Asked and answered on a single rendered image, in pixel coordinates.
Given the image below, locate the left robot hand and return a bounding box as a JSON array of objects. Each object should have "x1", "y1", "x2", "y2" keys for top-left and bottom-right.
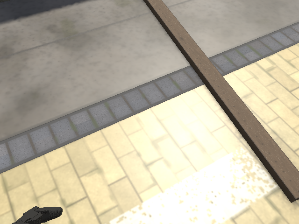
[{"x1": 12, "y1": 206, "x2": 63, "y2": 224}]

